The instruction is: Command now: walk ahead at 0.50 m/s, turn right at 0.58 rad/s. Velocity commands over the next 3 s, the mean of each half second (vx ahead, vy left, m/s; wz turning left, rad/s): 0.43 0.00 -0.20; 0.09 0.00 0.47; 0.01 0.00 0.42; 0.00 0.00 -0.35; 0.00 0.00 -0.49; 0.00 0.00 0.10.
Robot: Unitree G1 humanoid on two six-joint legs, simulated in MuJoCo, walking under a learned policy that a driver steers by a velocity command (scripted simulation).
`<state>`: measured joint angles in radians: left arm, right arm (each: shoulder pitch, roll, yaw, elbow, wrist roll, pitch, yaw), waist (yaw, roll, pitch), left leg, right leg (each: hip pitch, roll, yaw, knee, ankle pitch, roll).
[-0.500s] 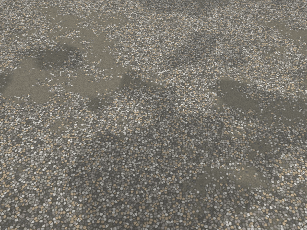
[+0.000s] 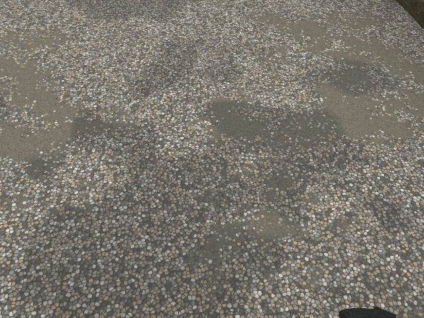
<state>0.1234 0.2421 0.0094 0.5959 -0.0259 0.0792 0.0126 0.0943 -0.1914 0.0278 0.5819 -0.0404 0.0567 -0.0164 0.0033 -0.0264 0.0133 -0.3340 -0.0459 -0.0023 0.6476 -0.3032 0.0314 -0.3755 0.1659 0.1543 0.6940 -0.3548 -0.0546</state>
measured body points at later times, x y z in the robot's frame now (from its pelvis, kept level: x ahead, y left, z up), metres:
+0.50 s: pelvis +0.06 -0.04 +0.01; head +0.05 -0.04 +0.46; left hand +0.28 +0.14 -0.07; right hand +0.19 -0.28 -0.09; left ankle +0.03 +0.10 -0.72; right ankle +0.06 -0.13 -0.72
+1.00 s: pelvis +0.05 -0.05 +0.00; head +0.08 -0.04 +0.45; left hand +0.22 +0.24 -0.06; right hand +0.25 -0.28 -0.09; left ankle +0.03 +0.10 -0.72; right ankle +0.08 -0.16 -0.71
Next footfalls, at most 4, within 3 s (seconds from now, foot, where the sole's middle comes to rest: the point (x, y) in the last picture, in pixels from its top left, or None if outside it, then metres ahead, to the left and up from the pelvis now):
0.22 right None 0.13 -0.14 -0.76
1.42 left None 0.02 0.08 -0.76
2.14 left None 0.05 0.10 -0.76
2.56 right None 0.02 -0.16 -0.76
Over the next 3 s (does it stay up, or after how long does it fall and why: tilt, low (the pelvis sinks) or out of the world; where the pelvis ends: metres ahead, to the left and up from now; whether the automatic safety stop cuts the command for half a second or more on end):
stays up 0.00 -0.03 0.01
